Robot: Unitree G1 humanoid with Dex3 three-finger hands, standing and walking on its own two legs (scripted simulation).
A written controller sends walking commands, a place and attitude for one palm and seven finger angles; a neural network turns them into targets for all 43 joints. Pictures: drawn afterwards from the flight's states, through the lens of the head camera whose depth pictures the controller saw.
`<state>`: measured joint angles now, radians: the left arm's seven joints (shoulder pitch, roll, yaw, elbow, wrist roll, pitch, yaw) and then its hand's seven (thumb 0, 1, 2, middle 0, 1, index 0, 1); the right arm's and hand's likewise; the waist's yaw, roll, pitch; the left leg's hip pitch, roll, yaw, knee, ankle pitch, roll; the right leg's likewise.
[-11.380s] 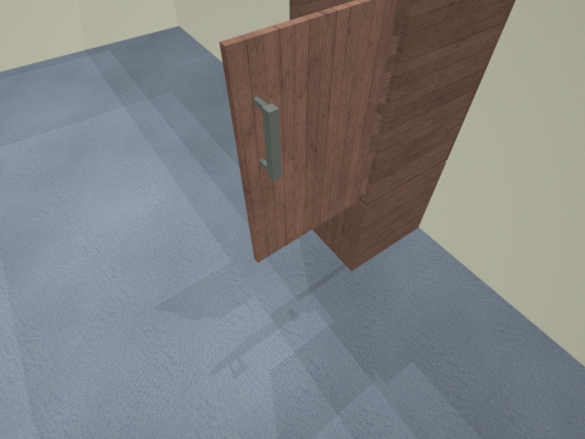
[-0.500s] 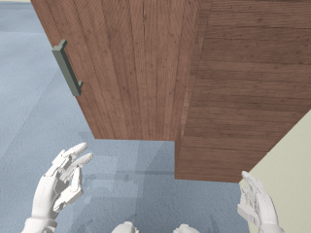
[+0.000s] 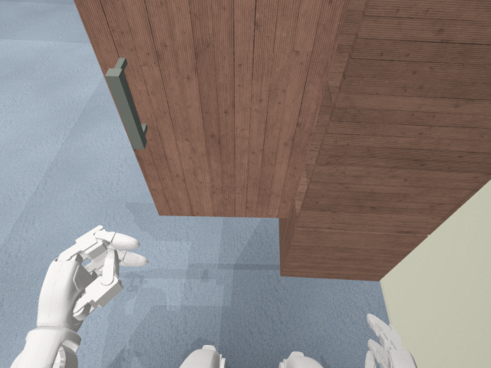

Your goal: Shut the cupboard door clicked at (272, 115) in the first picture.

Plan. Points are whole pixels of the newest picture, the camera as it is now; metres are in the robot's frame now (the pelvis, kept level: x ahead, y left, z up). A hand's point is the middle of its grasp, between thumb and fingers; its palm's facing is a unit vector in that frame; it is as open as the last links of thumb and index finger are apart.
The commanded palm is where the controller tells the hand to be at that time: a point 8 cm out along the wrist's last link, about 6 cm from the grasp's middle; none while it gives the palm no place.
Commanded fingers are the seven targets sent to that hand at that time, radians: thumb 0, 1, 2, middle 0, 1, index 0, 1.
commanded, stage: raise the hand and make a fist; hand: left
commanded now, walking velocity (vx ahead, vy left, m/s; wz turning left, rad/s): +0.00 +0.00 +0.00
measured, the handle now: (131, 106) +0.51 +0.24 +0.13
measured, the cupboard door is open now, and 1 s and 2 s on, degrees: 92 92 92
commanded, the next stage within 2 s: bring the fist close to the handle in 1.08 s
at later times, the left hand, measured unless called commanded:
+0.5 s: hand (106, 254) +0.24 +0.20 +0.11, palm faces +0.05 -1.00 -0.05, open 3.0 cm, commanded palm +0.22 +0.25 +0.12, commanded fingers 0.00 0.90 0.90 -1.30 -1.50 -1.30 -1.50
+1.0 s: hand (129, 244) +0.25 +0.16 +0.14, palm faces +0.05 -1.00 -0.05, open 3.1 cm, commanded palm +0.22 +0.21 +0.13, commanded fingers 0.00 0.90 0.90 -1.30 -1.50 -1.30 -1.50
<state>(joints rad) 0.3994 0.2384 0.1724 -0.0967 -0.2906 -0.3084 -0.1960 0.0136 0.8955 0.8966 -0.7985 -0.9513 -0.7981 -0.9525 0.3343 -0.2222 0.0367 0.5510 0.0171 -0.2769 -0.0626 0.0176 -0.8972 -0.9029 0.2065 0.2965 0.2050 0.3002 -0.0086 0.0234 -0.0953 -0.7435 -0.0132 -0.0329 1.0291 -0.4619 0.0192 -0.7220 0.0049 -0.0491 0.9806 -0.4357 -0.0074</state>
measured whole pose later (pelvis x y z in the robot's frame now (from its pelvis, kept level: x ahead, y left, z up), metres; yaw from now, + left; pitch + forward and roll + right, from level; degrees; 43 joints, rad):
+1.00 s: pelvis +0.03 -0.03 +0.03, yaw +1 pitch +4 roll +0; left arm 0.33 0.24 0.18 -0.16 -0.30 -0.16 -0.21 0.01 0.89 0.90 -1.30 -1.50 -1.30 -1.50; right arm 0.28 -0.26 0.04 0.56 0.04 -0.25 -0.08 0.02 -0.90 -0.90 0.20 0.30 0.20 0.30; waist 0.03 0.04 -0.06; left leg -0.46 0.00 -0.05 0.79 -0.40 -0.01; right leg -0.46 0.02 -0.06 0.78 -0.40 -0.04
